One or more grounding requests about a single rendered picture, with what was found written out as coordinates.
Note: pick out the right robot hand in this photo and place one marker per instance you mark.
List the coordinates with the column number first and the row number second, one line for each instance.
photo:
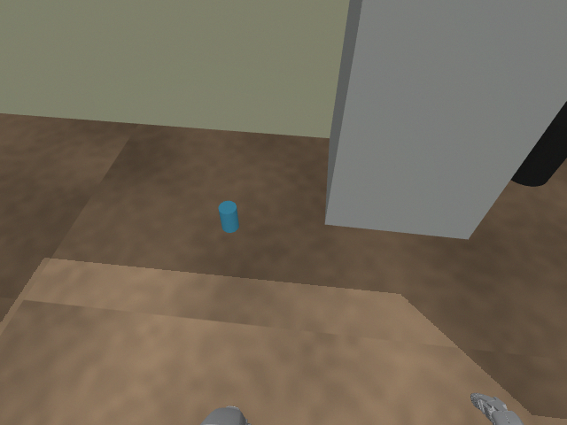
column 495, row 410

